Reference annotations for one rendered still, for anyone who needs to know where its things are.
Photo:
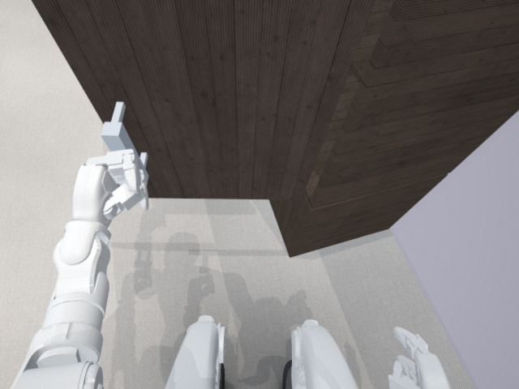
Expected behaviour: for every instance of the robot left hand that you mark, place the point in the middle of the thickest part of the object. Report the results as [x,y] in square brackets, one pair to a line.
[94,186]

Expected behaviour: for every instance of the handle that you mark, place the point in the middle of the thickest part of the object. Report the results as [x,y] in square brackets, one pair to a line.
[116,137]

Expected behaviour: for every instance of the robot right thigh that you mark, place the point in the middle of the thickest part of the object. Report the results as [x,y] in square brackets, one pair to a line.
[315,351]

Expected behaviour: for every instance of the robot right hand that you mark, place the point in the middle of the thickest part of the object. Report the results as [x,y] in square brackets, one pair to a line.
[426,372]

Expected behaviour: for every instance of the robot left forearm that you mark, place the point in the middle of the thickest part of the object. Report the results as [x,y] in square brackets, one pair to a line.
[71,331]

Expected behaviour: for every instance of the robot left upper arm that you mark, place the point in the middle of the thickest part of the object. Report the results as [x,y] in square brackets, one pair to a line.
[79,375]

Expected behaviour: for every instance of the cupboard door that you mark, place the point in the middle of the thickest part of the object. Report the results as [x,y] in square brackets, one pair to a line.
[231,99]

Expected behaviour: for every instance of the right robot shin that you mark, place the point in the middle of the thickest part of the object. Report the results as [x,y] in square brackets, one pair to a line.
[298,377]

